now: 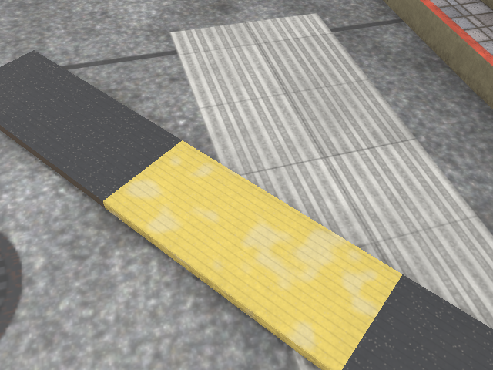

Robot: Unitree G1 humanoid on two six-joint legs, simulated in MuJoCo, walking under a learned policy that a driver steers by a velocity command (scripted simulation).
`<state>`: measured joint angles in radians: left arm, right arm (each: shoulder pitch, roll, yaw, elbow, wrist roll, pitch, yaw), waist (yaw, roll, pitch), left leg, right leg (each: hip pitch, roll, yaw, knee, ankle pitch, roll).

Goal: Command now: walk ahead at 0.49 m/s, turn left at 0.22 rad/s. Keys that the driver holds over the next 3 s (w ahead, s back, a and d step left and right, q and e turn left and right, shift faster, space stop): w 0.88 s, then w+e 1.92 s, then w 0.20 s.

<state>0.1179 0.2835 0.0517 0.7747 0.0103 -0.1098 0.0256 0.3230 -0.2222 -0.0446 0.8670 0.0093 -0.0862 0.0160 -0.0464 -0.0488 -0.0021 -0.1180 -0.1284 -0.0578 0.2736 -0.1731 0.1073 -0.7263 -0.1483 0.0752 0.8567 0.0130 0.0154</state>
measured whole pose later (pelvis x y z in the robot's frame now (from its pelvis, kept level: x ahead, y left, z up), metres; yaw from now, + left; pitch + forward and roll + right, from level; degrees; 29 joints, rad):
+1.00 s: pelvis +0.55 +0.02 +0.00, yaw +0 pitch +1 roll +1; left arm 0.27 0.28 0.05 0.84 -0.04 -0.06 0.00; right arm 0.31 -0.23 -0.04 0.89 -0.01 -0.08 0.03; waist -0.02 -0.05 0.00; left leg -0.21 -0.06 0.07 0.37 -0.18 0.08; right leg -0.69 -0.09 0.05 1.38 -0.28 -0.03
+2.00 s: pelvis +1.07 -0.08 +0.03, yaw -32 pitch +2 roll +1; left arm 0.31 0.29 0.08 0.67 -0.03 -0.02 0.01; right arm 0.17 -0.25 -0.07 0.73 0.00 -0.13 0.02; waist 0.00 -0.05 -0.01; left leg -0.30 -0.03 0.01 0.47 -0.21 0.02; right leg -0.43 0.03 0.10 1.14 -0.41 -0.04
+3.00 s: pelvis +1.46 -0.46 +0.00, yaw -65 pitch +1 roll +0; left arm 0.24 0.32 0.07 0.71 0.05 -0.02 -0.05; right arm 0.33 -0.26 -0.05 0.79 -0.03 -0.07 0.02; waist -0.03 -0.05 0.01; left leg -0.22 0.00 0.02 0.40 -0.20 0.02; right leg -0.48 0.05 0.08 0.99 -0.34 -0.04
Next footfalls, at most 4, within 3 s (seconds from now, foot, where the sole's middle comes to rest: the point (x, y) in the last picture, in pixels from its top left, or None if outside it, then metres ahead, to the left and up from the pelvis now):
0.22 right None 0.32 -0.15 -0.78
0.78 left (200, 339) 0.59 0.10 -0.78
1.36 right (276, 239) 0.90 -0.13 -0.74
1.86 left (234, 171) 1.19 -0.01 -0.75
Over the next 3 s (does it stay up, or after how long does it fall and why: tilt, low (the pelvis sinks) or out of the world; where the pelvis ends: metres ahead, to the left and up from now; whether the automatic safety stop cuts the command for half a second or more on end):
stays up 1.46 -0.46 0.00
